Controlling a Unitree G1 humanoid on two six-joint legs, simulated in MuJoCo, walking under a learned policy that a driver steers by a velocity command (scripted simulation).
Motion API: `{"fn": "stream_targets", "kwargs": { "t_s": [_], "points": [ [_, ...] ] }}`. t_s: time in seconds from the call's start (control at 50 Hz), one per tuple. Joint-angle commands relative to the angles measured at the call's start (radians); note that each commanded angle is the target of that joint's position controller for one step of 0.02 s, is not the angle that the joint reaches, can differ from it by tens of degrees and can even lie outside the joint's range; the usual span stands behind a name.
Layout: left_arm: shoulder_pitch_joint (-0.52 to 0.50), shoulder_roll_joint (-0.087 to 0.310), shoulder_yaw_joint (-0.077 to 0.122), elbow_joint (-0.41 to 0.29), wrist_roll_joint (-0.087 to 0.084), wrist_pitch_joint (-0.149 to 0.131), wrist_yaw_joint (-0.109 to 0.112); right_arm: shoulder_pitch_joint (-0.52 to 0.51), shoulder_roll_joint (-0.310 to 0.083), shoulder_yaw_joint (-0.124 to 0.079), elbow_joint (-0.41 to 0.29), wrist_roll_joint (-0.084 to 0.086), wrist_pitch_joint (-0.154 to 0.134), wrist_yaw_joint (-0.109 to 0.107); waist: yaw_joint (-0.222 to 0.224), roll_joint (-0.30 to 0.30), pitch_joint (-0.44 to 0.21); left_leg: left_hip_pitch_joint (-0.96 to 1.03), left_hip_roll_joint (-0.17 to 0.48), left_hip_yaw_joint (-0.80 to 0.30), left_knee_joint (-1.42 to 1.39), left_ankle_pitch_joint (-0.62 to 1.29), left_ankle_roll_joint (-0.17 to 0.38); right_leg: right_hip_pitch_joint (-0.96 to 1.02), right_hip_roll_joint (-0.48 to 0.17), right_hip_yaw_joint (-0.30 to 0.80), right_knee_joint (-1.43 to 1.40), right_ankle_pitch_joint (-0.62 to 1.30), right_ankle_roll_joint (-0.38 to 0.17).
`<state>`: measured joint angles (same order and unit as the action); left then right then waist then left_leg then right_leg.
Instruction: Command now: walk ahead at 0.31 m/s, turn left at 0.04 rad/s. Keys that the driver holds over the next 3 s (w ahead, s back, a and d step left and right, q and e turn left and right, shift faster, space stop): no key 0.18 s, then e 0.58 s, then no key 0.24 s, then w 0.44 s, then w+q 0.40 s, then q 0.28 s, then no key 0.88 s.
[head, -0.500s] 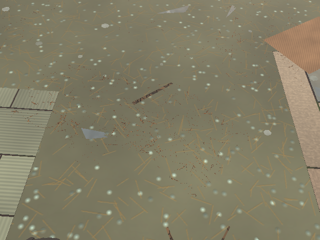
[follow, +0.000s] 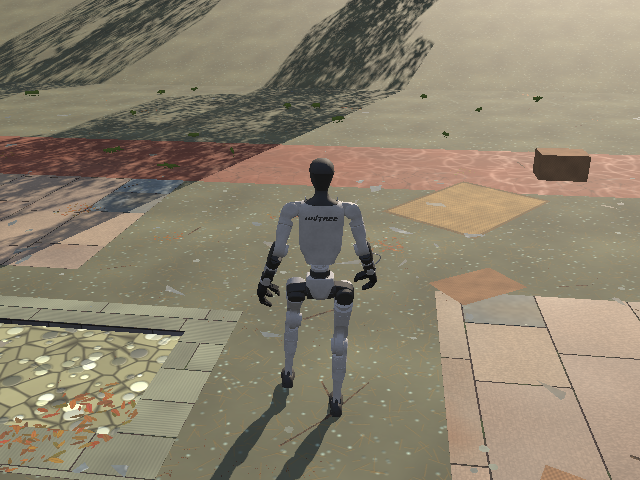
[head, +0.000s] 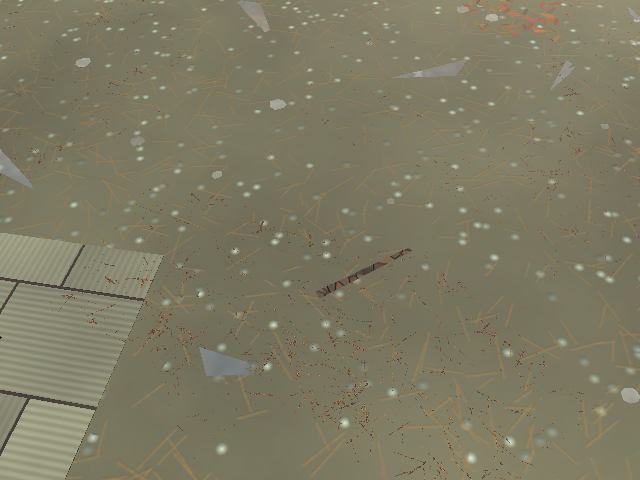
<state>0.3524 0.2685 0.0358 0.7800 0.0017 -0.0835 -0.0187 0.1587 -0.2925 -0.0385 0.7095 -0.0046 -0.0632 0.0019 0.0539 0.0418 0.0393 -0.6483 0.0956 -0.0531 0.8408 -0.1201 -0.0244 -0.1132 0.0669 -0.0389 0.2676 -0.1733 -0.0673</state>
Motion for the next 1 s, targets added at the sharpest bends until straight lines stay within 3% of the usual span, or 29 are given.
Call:
{"fn": "stream_targets", "kwargs": {
  "t_s": [0.02,0.1,0.14,0.16,0.18,0.2,0.22,0.24,0.26,0.28,0.32,0.38,0.48,0.54,0.56,0.58,0.6,0.62,0.64,0.66,0.68,0.72,0.76,0.82,0.92,0.96,1.0],
  "points": [
    [-0.035,0.169,0.04,-0.052,-0.006,-0.006,0.016,-0.04,-0.023,-0.002,-0.053,-0.002,-0.022,0.01,-0.01,-0.11,-0.044,0.153,-0.052,0.05,-0.195,0.22,-0.009,-0.056,-0.201,0.057,-0.06,0.58,-0.12],
    [-0.014,0.178,0.042,-0.018,-0.015,0.02,0.024,-0.09,-0.055,-0.016,-0.069,-0.001,-0.03,0.029,-0.008,-0.128,-0.058,0.188,-0.074,0.019,-0.319,0.215,0.029,0.049,-0.249,0.102,0.021,0.516,-0.1],
    [-0.047,0.18,0.044,-0.014,-0.018,0.031,0.029,-0.027,-0.081,-0.03,-0.05,-0.01,-0.033,0.032,-0.059,-0.123,-0.081,0.275,-0.088,0.022,-0.388,0.209,0.061,0.068,-0.248,0.115,0.121,0.513,-0.072],
    [-0.043,0.164,0.039,-0.012,-0.015,0.033,0.03,0.042,-0.107,-0.041,-0.025,-0.019,-0.036,0.026,-0.088,-0.098,-0.118,0.39,-0.092,0.03,-0.439,0.315,0.084,0.051,-0.204,0.1,0.224,0.521,-0.042],
    [0.006,0.127,0.023,-0.025,0.01,0.025,0.029,0.101,-0.181,-0.055,-0.023,-0.033,-0.037,0.016,-0.082,0.009,-0.229,0.616,0.046,-0.083,-0.359,0.746,0.145,-0.059,-0.142,0.069,0.398,0.326,0.007],
    [0.139,0.041,-0.009,-0.01,0.017,0.022,0.02,0.125,-0.166,-0.045,-0.026,-0.048,-0.021,0.005,-0.049,0.176,-0.364,0.891,0.273,-0.313,-0.309,0.983,0.321,-0.296,-0.052,0.069,0.673,-0.25,0.075],
    [0.141,0.074,-0.006,0.013,-0.009,0.034,0.015,0.148,-0.082,-0.026,-0.019,-0.024,-0.005,0.006,-0.083,0.165,-0.44,0.888,0.312,-0.385,-0.334,0.856,0.37,-0.347,-0.047,0.147,0.792,-0.562,0.099],
    [0.067,0.148,0.016,-0.003,-0.028,0.051,0.017,0.106,-0.076,-0.024,-0.019,-0.005,0.005,0.01,-0.095,0.093,-0.349,0.786,0.269,-0.339,-0.388,0.63,0.331,-0.393,-0.077,0.163,0.843,-0.55,0.107],
    [0.001,0.155,0.024,-0.019,-0.03,0.071,0.028,0.041,-0.074,-0.022,-0.024,-0.002,0.012,0.008,-0.08,0.05,-0.257,0.687,0.236,-0.292,-0.433,0.449,0.29,-0.429,-0.099,0.141,0.849,-0.51,0.116],
    [-0.023,0.152,0.029,-0.027,-0.022,0.096,0.04,-0.025,-0.076,-0.02,-0.027,-0.005,0.016,0.006,-0.058,0.045,-0.186,0.562,0.218,-0.25,-0.486,0.291,0.269,-0.415,-0.121,0.136,0.815,-0.462,0.129],
    [0.004,0.144,0.036,-0.024,-0.015,0.135,0.06,-0.107,-0.109,-0.035,-0.025,-0.021,0.027,-0.002,-0.015,0.115,-0.121,0.359,0.167,-0.158,-0.572,0.102,0.252,-0.303,-0.124,0.09,0.767,-0.364,0.152],
    [0.022,0.122,0.04,-0.027,-0.011,0.145,0.068,-0.126,-0.112,-0.045,-0.012,-0.017,0.033,-0.021,-0.013,0.105,-0.129,0.314,0.164,-0.063,-0.592,0.076,0.266,-0.258,-0.129,0.051,0.738,-0.282,0.147],
    [-0.061,0.112,0.039,-0.077,-0.009,0.14,0.05,-0.122,-0.13,-0.057,0.021,-0.008,0.054,-0.043,-0.042,0.085,-0.143,0.375,0.205,-0.012,-0.58,0.043,0.263,-0.229,-0.147,0.021,0.588,-0.209,0.106],
    [-0.006,0.116,0.05,-0.068,-0.006,0.14,0.031,-0.147,-0.139,-0.062,0.034,0.019,0.07,-0.041,0.003,0.074,-0.137,0.375,0.191,0.04,-0.507,-0.007,0.205,-0.121,-0.113,-0.027,0.384,-0.11,0.054],
    [0.018,0.131,0.059,-0.058,0.002,0.14,0.027,-0.131,-0.118,-0.06,0.046,0.03,0.076,-0.04,0.01,0.038,-0.117,0.345,0.154,0.08,-0.431,-0.079,0.154,-0.08,-0.094,-0.017,0.29,-0.065,0.022],
    [0.023,0.19,0.076,-0.071,0.009,0.137,0.033,-0.075,-0.074,-0.054,0.065,0.024,0.082,-0.036,-0.009,-0.14,-0.068,0.247,0.063,0.174,-0.223,-0.206,0.059,-0.051,-0.198,0.176,0.119,0.051,-0.04],
    [-0.015,0.317,0.098,-0.117,0.008,0.135,0.045,-0.108,-0.052,-0.048,0.019,-0.007,0.08,-0.036,-0.033,-0.393,-0.002,-0.008,-0.117,0.201,0.005,-0.49,-0.037,-0.04,-0.433,0.555,0.018,0.214,-0.206],
    [0.0,0.3,0.092,-0.125,0.047,0.11,0.041,-0.216,-0.085,-0.06,-0.008,-0.014,0.074,-0.041,0.025,-0.306,-0.033,-0.014,-0.128,0.033,0.21,-0.535,-0.022,-0.107,-0.445,0.598,-0.023,0.168,-0.273],
    [-0.049,0.269,0.085,-0.129,0.049,0.088,0.04,-0.193,-0.095,-0.068,-0.001,0.004,0.075,-0.042,-0.015,-0.251,-0.039,-0.017,-0.104,-0.01,0.267,-0.446,-0.003,-0.106,-0.394,0.507,-0.013,0.119,-0.227],
    [-0.114,0.242,0.082,-0.141,0.024,0.077,0.043,-0.146,-0.105,-0.076,0.028,0.006,0.08,-0.047,-0.05,-0.192,-0.039,-0.019,-0.089,-0.018,0.269,-0.356,0.0,-0.092,-0.339,0.431,0.01,0.093,-0.165],
    [-0.147,0.21,0.072,-0.15,0.003,0.075,0.046,-0.13,-0.116,-0.081,0.046,-0.003,0.082,-0.054,-0.056,-0.174,-0.055,-0.02,-0.084,-0.02,0.265,-0.306,-0.006,-0.071,-0.318,0.397,0.026,0.119,-0.132],
    [-0.139,0.182,0.059,-0.157,-0.004,0.077,0.055,-0.124,-0.102,-0.081,0.049,-0.004,0.077,-0.051,-0.062,-0.163,-0.097,0.027,-0.101,-0.017,0.29,-0.243,-0.027,-0.049,-0.284,0.357,0.053,0.259,-0.13],
    [-0.108,0.183,0.062,-0.159,-0.005,0.082,0.062,-0.129,-0.084,-0.075,0.046,0.008,0.069,-0.049,-0.05,-0.158,-0.12,0.02,-0.109,-0.023,0.218,-0.215,-0.042,0.023,-0.274,0.35,0.073,0.322,-0.137],
    [-0.096,0.184,0.064,-0.162,-0.005,0.092,0.07,-0.141,-0.067,-0.061,0.051,0.013,0.065,-0.042,-0.028,-0.176,-0.132,0.058,-0.1,-0.02,0.049,-0.197,-0.062,0.077,-0.269,0.345,0.09,0.31,-0.139],
    [-0.126,0.192,0.063,-0.163,0.007,0.107,0.055,-0.124,-0.087,-0.055,0.064,0.022,0.06,-0.023,-0.009,-0.207,-0.108,0.235,-0.096,0.008,-0.113,-0.242,-0.058,-0.016,-0.271,0.376,0.1,0.305,-0.163],
    [-0.145,0.186,0.057,-0.159,0.003,0.111,0.049,-0.11,-0.091,-0.053,0.069,0.022,0.055,-0.018,-0.011,-0.2,-0.103,0.277,-0.095,0.013,-0.189,-0.239,-0.047,-0.016,-0.272,0.398,0.12,0.337,-0.163],
    [-0.181,0.168,0.048,-0.153,-0.009,0.113,0.047,-0.065,-0.077,-0.049,0.088,0.018,0.046,-0.009,-0.047,-0.177,-0.104,0.376,-0.099,0.03,-0.386,-0.107,-0.024,-0.033,-0.243,0.391,0.156,0.335,-0.132]
  ]
}}
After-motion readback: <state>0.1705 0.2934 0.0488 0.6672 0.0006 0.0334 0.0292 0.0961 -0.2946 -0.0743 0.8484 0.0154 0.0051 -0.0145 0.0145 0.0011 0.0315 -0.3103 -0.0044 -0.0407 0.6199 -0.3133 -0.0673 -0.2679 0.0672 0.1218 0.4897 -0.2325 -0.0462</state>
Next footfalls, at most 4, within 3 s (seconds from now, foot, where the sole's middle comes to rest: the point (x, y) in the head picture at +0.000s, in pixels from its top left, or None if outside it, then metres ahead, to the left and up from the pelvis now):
0.16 left None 0.27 0.13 -0.78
0.58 right None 0.17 -0.11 -0.79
1.04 left None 0.24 0.11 -0.78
1.38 right None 0.24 -0.18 -0.78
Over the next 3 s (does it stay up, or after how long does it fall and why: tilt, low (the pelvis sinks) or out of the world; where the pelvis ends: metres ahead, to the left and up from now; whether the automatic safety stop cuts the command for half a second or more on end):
stays up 0.66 -0.16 -0.02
